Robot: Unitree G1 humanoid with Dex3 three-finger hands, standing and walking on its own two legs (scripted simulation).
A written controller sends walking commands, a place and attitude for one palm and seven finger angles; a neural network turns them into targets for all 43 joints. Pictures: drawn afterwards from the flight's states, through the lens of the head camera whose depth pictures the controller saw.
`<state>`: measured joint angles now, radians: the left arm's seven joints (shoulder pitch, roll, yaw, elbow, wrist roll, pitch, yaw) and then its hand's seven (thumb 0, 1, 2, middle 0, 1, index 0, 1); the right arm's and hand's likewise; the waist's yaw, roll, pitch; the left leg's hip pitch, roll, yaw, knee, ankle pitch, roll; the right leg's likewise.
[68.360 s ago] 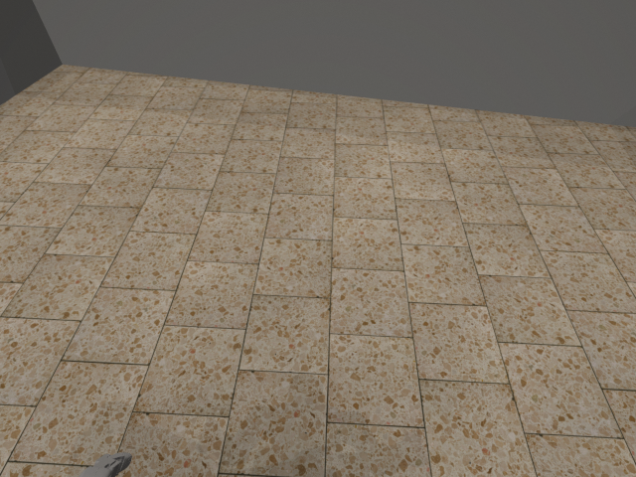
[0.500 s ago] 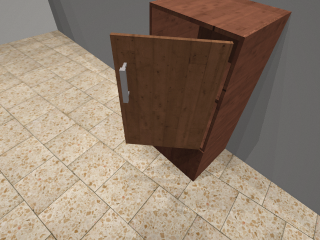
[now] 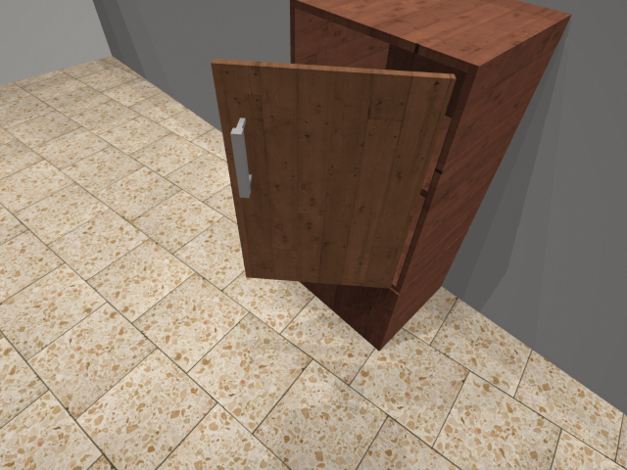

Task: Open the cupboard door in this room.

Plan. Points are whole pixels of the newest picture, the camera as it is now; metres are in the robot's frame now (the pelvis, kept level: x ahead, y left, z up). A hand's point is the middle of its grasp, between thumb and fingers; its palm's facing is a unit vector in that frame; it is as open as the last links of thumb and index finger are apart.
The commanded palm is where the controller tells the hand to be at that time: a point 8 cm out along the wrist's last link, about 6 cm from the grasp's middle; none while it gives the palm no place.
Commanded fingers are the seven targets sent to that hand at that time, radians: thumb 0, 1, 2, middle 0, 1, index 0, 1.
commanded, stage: raise the hand with hooked fingers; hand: left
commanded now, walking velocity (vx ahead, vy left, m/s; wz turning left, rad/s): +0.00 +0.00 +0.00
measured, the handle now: (243, 159) +0.64 +0.18 +0.04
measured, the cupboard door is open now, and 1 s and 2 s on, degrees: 41 41 41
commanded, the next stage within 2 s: none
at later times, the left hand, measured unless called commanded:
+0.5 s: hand (161, 468) +0.14 +0.20 -0.07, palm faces +0.18 -0.98 -0.01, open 9.2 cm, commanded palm +0.15 +0.24 -0.03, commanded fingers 0.00 0.27 0.63 -0.25 -0.70 -0.25 -0.70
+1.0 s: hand (148, 361) +0.25 +0.24 -0.01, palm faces +0.04 -1.00 -0.07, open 12.2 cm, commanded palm +0.22 +0.29 +0.01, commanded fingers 0.00 -0.31 0.38 -0.29 -1.08 -0.29 -1.08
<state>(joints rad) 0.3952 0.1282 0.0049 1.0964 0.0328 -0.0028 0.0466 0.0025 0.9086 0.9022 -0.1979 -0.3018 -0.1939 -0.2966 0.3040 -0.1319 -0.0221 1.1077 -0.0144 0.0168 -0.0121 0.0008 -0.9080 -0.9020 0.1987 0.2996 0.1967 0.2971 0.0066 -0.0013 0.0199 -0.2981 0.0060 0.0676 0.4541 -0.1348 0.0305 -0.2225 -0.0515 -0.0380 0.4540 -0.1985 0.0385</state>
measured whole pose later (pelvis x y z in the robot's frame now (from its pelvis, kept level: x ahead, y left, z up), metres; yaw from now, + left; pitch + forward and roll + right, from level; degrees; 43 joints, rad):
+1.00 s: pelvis +0.04 +0.00 -0.07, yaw +2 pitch +13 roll -3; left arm 0.39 0.30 0.33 -0.04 -0.37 -0.32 -0.41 0.00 -0.09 0.48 -0.27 -0.94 -0.26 -0.93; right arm 0.27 -0.27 -0.02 0.56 0.04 -0.21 -0.06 0.01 -0.90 -0.90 0.20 0.30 0.20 0.30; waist 0.01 0.04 -0.13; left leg -0.86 0.00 -0.04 1.09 -0.47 0.03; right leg -0.72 0.01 -0.04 1.03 -0.54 0.02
